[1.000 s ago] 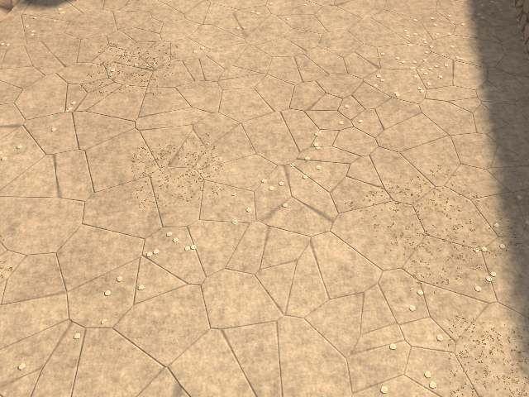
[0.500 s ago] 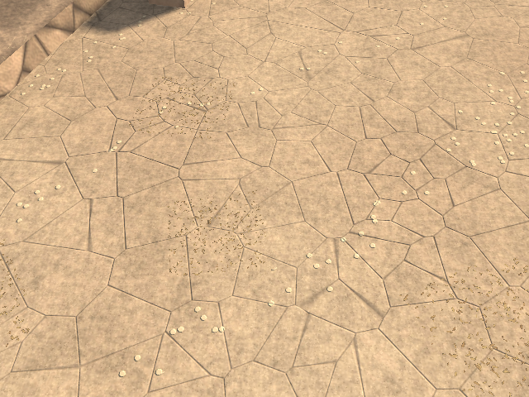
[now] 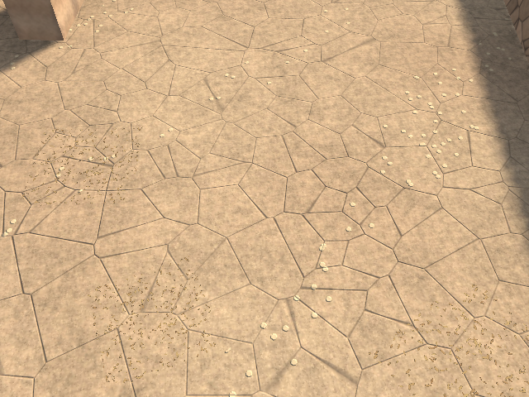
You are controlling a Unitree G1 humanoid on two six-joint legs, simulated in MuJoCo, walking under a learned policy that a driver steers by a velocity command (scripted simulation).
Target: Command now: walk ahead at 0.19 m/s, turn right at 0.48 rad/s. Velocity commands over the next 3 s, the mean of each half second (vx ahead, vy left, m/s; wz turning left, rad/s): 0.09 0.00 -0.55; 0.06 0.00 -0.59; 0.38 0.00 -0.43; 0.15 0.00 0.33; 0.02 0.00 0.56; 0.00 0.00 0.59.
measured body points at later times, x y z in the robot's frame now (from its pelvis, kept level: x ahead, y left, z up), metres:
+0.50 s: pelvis +0.11 -0.02 -0.01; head +0.15 -0.04 +0.44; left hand +0.33 +0.22 -0.10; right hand +0.20 -0.33 -0.13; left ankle +0.20 +0.14 -0.71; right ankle +0.16 -0.11 -0.75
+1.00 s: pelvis +0.14 -0.01 +0.00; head +0.16 -0.02 +0.44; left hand +0.43 +0.11 -0.09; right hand +0.06 -0.31 -0.11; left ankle +0.20 +0.12 -0.75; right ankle +0.06 -0.11 -0.72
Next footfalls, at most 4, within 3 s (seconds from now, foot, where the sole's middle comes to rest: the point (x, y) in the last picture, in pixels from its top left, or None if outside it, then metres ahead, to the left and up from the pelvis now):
0.16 right None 0.20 -0.12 -0.78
0.62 left None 0.23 0.11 -0.78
1.06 right None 0.09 -0.12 -0.78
1.50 left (352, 389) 0.48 -0.21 -0.78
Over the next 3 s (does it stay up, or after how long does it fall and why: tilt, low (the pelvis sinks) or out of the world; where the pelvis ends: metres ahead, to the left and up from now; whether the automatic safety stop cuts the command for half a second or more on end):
stays up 0.41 -0.26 0.00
